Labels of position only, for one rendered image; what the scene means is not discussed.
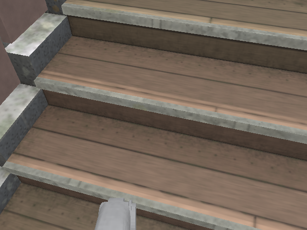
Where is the robot left thigh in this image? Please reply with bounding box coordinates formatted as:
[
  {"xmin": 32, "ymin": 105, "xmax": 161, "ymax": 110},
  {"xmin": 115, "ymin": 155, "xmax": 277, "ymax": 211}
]
[{"xmin": 94, "ymin": 197, "xmax": 136, "ymax": 230}]

